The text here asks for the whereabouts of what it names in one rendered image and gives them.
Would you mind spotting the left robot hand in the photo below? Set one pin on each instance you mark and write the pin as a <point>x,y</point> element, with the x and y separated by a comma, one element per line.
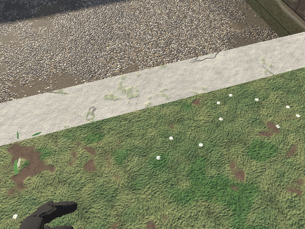
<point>48,212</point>

